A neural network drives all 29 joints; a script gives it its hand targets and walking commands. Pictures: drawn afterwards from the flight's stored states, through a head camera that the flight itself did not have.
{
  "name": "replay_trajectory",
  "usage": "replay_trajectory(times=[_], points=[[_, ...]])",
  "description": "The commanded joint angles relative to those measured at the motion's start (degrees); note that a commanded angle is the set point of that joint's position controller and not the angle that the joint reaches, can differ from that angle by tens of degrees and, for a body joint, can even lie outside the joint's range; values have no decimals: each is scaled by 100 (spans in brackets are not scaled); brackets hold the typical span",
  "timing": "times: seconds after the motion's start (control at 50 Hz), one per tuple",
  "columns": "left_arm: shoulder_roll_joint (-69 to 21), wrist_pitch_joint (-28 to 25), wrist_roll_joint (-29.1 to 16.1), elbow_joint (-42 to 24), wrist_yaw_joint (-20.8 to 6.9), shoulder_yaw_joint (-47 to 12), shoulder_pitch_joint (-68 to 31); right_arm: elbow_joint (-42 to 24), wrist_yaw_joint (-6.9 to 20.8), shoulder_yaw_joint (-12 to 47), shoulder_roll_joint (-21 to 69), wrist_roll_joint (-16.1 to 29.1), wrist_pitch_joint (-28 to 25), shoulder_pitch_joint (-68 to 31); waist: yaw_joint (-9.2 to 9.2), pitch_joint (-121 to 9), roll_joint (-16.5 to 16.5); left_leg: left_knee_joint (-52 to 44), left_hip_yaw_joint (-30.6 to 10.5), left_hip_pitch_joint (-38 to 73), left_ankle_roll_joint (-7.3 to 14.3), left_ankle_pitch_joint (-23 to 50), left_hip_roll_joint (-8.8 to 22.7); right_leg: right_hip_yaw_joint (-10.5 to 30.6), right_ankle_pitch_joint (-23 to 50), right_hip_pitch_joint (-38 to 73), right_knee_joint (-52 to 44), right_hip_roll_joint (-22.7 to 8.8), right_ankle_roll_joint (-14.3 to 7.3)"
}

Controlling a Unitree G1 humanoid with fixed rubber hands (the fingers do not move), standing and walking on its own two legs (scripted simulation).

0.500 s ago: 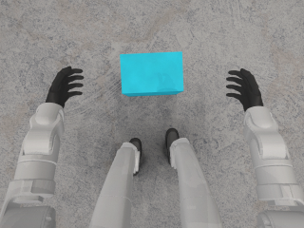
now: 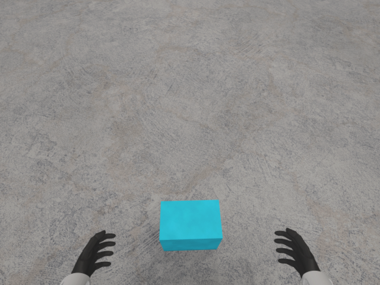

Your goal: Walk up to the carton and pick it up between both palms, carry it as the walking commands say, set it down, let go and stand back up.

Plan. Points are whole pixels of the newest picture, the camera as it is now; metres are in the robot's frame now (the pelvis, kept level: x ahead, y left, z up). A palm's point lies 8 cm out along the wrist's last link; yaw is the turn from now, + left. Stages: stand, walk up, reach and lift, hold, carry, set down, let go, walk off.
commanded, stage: let go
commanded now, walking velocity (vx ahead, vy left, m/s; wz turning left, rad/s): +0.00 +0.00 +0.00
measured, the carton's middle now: (190, 226) +0.41 +0.01 -0.65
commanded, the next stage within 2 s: stand in 0.44 s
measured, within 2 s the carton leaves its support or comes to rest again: neither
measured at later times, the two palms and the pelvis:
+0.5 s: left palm out of the picture +0.14 +0.24 -0.07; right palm out of the picture +0.13 -0.23 -0.07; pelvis +0.00 +0.01 +0.00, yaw +0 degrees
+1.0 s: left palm out of the picture +0.06 +0.27 -0.10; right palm out of the picture +0.02 -0.27 -0.11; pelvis -0.03 +0.00 +0.00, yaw -1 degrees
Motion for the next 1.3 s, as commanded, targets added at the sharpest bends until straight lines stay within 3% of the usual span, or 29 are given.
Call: replay_trajectory(times=[0.0,0.04,0.1,0.12,0.14,0.22,0.26,0.36,0.38,0.4,0.42,0.44,0.48,0.52,0.54,0.56,0.6,0.68,0.78,0.84,0.9,0.94,0.98,1.04,1.08,1.12,1.2,1.24,1.28], points=[[681,-181,-40,-970,62,152,-160,-899,32,-160,-810,36,-159,-57,-103,-1493,-9,-611,162,134,-253,2095,33,-37,2246,2004,-290,-97,177],[607,-141,-33,-936,42,129,80,-883,48,-54,-729,116,-126,181,-91,-1334,-6,-646,175,181,-256,2272,13,7,2557,2178,-394,-104,156],[660,-56,-89,-1030,19,127,130,-804,106,-55,-777,137,-36,138,-83,-1031,183,-737,163,263,-271,2136,78,-59,2129,2215,-483,-81,104],[578,-6,-176,-964,12,82,292,-765,117,-14,-801,175,0,254,-79,-750,46,-775,159,206,-268,2035,106,-70,2010,2129,-526,-57,93],[632,50,-91,-939,-6,127,263,-738,136,-26,-716,179,58,321,-85,-711,183,-836,169,274,-218,1881,109,-100,1820,2223,-588,-31,89],[691,181,-169,-960,-30,104,195,-846,136,-20,-813,138,140,162,-71,-441,58,-854,176,207,-223,1579,114,-62,1598,2258,-595,-1,84],[662,269,-114,-951,-22,71,140,-885,131,14,-777,124,207,42,-48,-258,176,-879,170,227,-210,1530,171,-106,1419,2288,-592,15,95],[710,372,-54,-830,-4,86,209,-684,96,-16,-786,134,313,222,-26,-160,267,-840,187,357,-234,1760,187,-92,1510,2180,-615,64,63],[578,401,-130,-746,3,4,170,-701,87,6,-904,68,357,119,-97,-142,209,-845,269,289,-228,1476,153,-100,1276,2188,-598,66,57],[617,389,-67,-758,9,94,105,-784,78,11,-792,34,383,144,-44,-64,-76,-877,241,187,-210,1556,138,-90,1400,2181,-594,71,86],[630,370,-36,-817,21,26,136,-819,55,15,-814,76,418,60,-64,-179,39,-880,189,322,-184,1610,165,-109,1322,2222,-610,96,79],[1530,192,-451,-83,141,303,-117,-410,-60,-775,-1651,103,117,249,-21,-2149,-60,-439,58,922,-204,1130,319,-110,1115,2075,-316,-356,61],[1260,-144,-112,327,260,217,14,193,-141,-511,-1396,-75,-346,294,-31,-1539,-20,-448,-77,913,-72,1370,372,14,1021,1374,-366,-353,45],[1180,-383,45,537,357,207,-138,511,-183,-382,-1222,-57,-637,318,-69,-781,71,-499,-185,485,-103,1492,486,206,1040,871,-386,-353,-3],[1248,-441,9,664,354,245,-98,645,-178,-372,-1261,-16,-707,428,-106,-632,-15,-569,-260,386,-58,1470,543,290,978,778,-361,-376,-45],[1196,-516,10,735,345,268,-69,711,-182,-381,-1330,-27,-744,396,-40,-615,239,-547,-307,291,-48,1652,576,351,1061,824,-341,-403,-49],[1132,-591,-18,932,356,224,0,849,-208,-413,-1369,-13,-761,560,-66,-448,261,-576,-282,203,-58,1904,587,387,1225,850,-321,-438,-70],[1192,-616,-23,1212,388,182,71,1096,-255,-386,-1341,19,-740,616,16,-333,-68,-642,-414,158,-53,1982,658,396,1216,809,-368,-437,-105],[1287,-642,-34,1567,425,196,195,1266,-254,-348,-1404,2,-774,675,-36,-75,215,-724,-393,2,-24,1400,648,568,1166,790,-526,-539,-122],[1331,-651,-26,1568,412,166,103,1428,-296,-313,-1418,27,-774,702,-32,-45,-49,-858,-428,-32,0,997,659,590,857,758,-607,-532,-109],[1335,-650,-42,1672,412,157,246,1589,-291,-268,-1400,18,-751,783,-3,-8,70,-911,-407,-100,17,687,660,647,616,753,-669,-559,-117],[1397,-635,-58,1679,414,179,186,1661,-298,-246,-1423,18,-767,808,-22,216,-118,-966,-451,-241,45,342,632,714,273,625,-741,-554,-102],[1395,-611,-65,1718,406,177,349,1721,-309,-256,-1473,8,-754,870,-34,206,-6,-998,-477,-325,64,26,642,738,-12,520,-772,-533,-103],[1427,-594,-68,1773,387,202,381,1905,-309,-251,-1472,-2,-742,973,-24,210,-174,-957,-433,-393,51,-230,555,824,-492,421,-926,-527,-119],[1304,-588,-64,1814,358,189,529,1936,-311,-225,-1407,-20,-726,983,-9,195,96,-957,-458,-412,70,-466,598,888,-721,261,-955,-561,-138],[1399,-557,-67,1834,386,223,550,2019,-304,-227,-1405,-20,-724,1104,-36,339,-176,-945,-482,-535,59,-520,586,897,-840,189,-994,-529,-145],[1321,-539,-35,1878,379,226,692,2028,-310,-230,-1369,-28,-704,994,-4,367,198,-1043,-583,-793,79,-979,629,965,-998,175,-948,-523,-160],[1430,-534,-54,1839,373,273,657,2118,-299,-242,-1385,-3,-696,1236,-34,413,-149,-1014,-568,-787,100,-1076,594,964,-1259,60,-1003,-544,-164],[1520,-522,-56,1859,347,311,786,2097,-302,-273,-1447,-29,-678,1170,-7,365,-20,-934,-567,-691,95,-1146,589,1010,-1562,-124,-1076,-536,-184]])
